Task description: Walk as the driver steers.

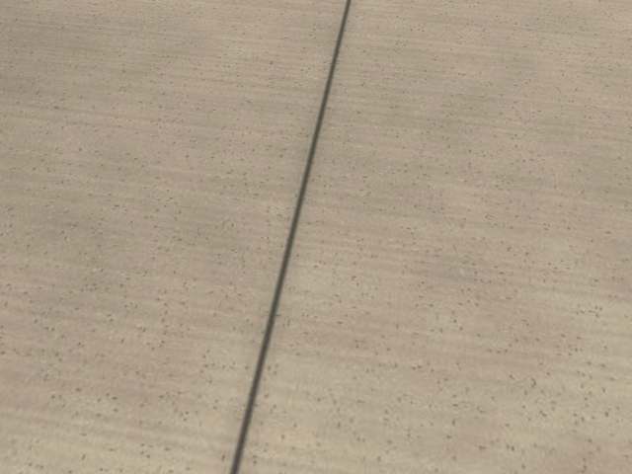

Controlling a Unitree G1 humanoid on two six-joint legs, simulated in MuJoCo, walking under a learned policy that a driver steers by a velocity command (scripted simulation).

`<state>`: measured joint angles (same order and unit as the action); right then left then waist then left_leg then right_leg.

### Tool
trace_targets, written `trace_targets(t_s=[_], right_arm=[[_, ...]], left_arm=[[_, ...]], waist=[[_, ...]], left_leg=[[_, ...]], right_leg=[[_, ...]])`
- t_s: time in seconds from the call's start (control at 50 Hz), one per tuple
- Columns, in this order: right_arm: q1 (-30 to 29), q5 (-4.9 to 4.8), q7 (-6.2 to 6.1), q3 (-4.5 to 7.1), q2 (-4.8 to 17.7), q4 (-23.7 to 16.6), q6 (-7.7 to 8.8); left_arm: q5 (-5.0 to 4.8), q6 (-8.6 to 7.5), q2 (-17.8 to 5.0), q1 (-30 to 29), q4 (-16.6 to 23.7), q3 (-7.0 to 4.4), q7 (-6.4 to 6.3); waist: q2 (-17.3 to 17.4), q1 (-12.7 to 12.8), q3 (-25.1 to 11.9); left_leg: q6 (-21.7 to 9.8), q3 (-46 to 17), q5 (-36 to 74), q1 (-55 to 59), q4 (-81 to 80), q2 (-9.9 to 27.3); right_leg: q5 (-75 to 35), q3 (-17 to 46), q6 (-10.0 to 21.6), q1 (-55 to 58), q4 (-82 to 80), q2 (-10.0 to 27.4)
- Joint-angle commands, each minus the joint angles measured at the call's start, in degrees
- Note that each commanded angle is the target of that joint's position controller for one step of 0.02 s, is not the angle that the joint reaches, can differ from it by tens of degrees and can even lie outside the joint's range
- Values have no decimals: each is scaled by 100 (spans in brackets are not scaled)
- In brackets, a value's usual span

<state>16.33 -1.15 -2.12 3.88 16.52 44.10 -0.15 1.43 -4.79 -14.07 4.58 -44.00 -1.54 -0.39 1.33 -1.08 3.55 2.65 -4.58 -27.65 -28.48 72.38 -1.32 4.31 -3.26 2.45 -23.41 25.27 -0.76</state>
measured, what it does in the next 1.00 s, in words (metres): steps on the spot: left foot, then right foot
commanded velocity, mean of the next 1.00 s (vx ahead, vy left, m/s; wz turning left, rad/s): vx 0.07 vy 0.00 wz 0.10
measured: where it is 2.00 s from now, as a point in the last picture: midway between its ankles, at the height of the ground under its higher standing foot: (350, 391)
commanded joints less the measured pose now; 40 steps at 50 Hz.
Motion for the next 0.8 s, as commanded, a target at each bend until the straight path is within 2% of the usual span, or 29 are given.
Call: trace_targets(t_s=[0.02, 0.06, 0.08, 0.12, 0.16, 0.2, 0.22, 0.24, 0.26, 0.28, 0.3, 0.32, 0.36, 0.4, 0.44, 0.46, 0.48, 0.5, 0.52, 0.54, 0.56, 0.58, 0.64, 0.78, 0.8], right_arm=[[744, 18, -41, -4, -22, -295, -59], [489, 95, -33, -58, -48, -441, -43], [404, 103, -12, -67, 1, -480, -46], [215, 91, 39, -63, 130, -539, -80], [19, 100, 75, -46, 229, -614, -126], [56, 135, 105, -25, 228, -602, -135], [67, 168, 103, 1, 274, -605, -133], [88, 231, 76, 23, 434, -699, -128], [-27, 287, 13, 66, 848, -865, -145], [-187, 369, 48, 56, 833, -842, -79], [-440, 383, 77, 14, 606, -885, 37], [-624, 351, 97, -39, 410, -835, 136], [-851, 246, 124, -59, 340, -781, 235], [-825, 225, 124, -71, 277, -686, 231], [-713, 184, 111, -80, 225, -578, 190], [-732, 139, 103, -90, 191, -532, 166], [-608, 102, 105, -93, 169, -450, 165], [-431, 131, 115, -115, 100, -369, 191], [-225, 217, 145, -101, 120, -332, 224], [-204, 239, 129, -85, 93, -312, 214], [-461, 230, 98, -54, 231, -270, 192], [-579, 186, 65, -38, 187, -289, 166], [-506, 180, 21, -22, 96, -174, 92], [-330, 156, 3, 31, 48, 232, 99], [-185, 147, -3, 37, 26, 352, 90]], left_arm=[[53, -50, -666, 61, 143, -160, 20], [-15, -30, -830, 48, 84, -218, 10], [-54, 8, -891, -5, 80, -237, 0], [-116, 100, -963, -5, 46, -254, -10], [-165, 191, -1005, 89, -14, -257, 2], [-221, 266, -921, 55, -55, -206, 15], [-223, 280, -730, 185, -122, -135, 21], [-172, 272, -481, 392, -189, -38, 44], [10, 248, -183, 652, -124, 53, 92], [-61, 256, -396, 427, -56, -26, 20], [-125, 305, -745, 309, -80, -126, -37], [-139, 365, -769, 432, -193, -172, -59], [-64, 467, -667, 746, -421, -195, -107], [-107, 451, -415, 675, -437, -117, -95], [-151, 421, -341, 555, -435, -72, -84], [-154, 411, -327, 619, -483, -59, -72], [-107, 406, -380, 652, -521, -51, -55], [-37, 415, -567, 735, -552, -74, -52], [-49, 438, -911, 752, -566, -142, -66], [-152, 446, -915, 631, -687, -182, -42], [-158, 423, -637, 549, -657, -121, -20], [-104, 395, -542, 515, -708, -91, -31], [-95, 311, -500, 578, -852, -69, -61], [-113, 342, -465, 650, -1112, -44, -130], [-124, 356, -453, 787, -1207, -47, -136]], waist=[[-672, -148, -861], [-636, -117, -1080], [-654, -106, -1201], [-730, -40, -1257], [-765, 39, -1131], [-738, -78, -948], [-698, -100, -875], [-398, -76, -859], [842, 296, -948], [1470, 124, -713], [1157, 128, -452], [987, 218, -445], [685, 334, -560], [555, 301, -695], [598, 210, -845], [582, 275, -894], [509, 286, -909], [331, 221, -964], [-128, -11, -813], [-689, -83, -623], [-514, 102, -439], [-486, 106, -431], [-416, 125, -423], [-177, 170, -299], [-173, 175, -415]], left_leg=[[39, 106, 171, 156, -806, 303], [5, 138, 492, 390, -1597, 384], [-19, 168, 751, 586, -1948, 408], [-65, 254, 1059, 877, -2477, 386], [-161, 349, 1150, 1091, -2987, 324], [-356, 548, 1550, 1658, -3954, 168], [-488, 522, 1599, 1987, -4396, 137], [-688, -55, 1928, 2329, -4917, 593], [-1088, -1314, 2796, 2494, -5185, 1702], [-1755, -1798, 2152, 1455, -5721, 2116], [-1757, -1619, 1776, 1185, -5814, 1849], [-1589, -1286, 1948, 1141, -5749, 1629], [-1419, -827, 2922, 1169, -5505, 1394], [-1388, -560, 3636, 1348, -5243, 1231], [-1417, -567, 3844, 1705, -4997, 1194], [-1344, -536, 3710, 1746, -4887, 1126], [-1169, -527, 3311, 1704, -4853, 1022], [-936, -498, 2699, 1580, -4802, 861], [-747, -278, 2061, 1335, -4701, 534], [-568, 80, 1778, 1529, -4753, 254], [-485, 132, 1760, 1649, -4611, 238], [-489, 164, 1879, 1682, -4547, 248], [-518, 143, 2165, 1719, -4526, 281], [-442, 199, 2144, 1703, -4574, 263], [-455, 294, 1502, 1740, -4559, 176]], right_leg=[[-2346, 963, 1316, 638, -1003, 1415], [-2668, 876, 1436, 725, -1012, 1584], [-2537, 820, 1434, 743, -1023, 1608], [-1760, 764, 1370, 741, -1059, 1598], [-493, 819, 1262, 683, -1057, 1572], [524, 787, 1007, 417, -825, 1424], [901, 732, 741, 241, -617, 1247], [1367, 563, 303, -21, -223, 983], [2220, -94, -206, -409, 1051, 330], [2707, 165, -300, -399, 1494, 193], [2556, 374, -351, -287, 2024, 309], [2328, 415, -391, -275, 2257, 317], [2069, 469, -520, -26, 2419, 382], [1947, 401, -573, 260, 1924, 359], [1671, 310, -582, 468, 1148, 297], [1098, 243, -548, 764, 465, 252], [310, 298, -488, 1122, -70, 272], [-358, 549, -412, 1485, -99, 510], [-821, 663, -262, 1570, 75, 716], [166, 607, -68, 981, 97, 586], [580, 608, -50, 709, -54, 499], [693, 614, -96, 643, -124, 501], [627, 549, -171, 716, -100, 433], [762, 524, -137, 771, -98, 367], [1407, 475, -93, 812, -129, 306]])
Next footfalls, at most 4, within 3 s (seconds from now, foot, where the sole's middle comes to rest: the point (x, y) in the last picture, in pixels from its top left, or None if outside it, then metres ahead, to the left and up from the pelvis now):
0.24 left None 0.10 0.14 -0.77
0.50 right None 0.10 -0.11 -0.77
1.50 right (382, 451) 0.47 -0.10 -0.77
2.00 left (331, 310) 0.80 -0.01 -0.77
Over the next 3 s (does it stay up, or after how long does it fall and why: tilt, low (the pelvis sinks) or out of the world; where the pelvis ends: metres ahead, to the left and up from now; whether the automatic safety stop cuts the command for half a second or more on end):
stays up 1.02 -0.29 -0.01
